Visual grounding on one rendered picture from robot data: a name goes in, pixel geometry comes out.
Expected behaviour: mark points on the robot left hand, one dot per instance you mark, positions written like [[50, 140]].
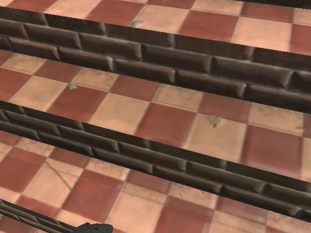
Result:
[[94, 228]]

